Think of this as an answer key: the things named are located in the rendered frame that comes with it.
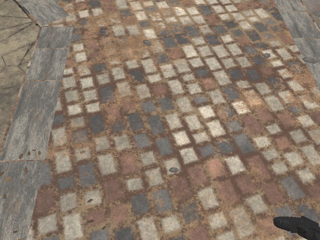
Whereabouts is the right robot hand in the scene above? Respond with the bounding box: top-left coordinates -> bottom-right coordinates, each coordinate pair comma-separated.
273,216 -> 320,240

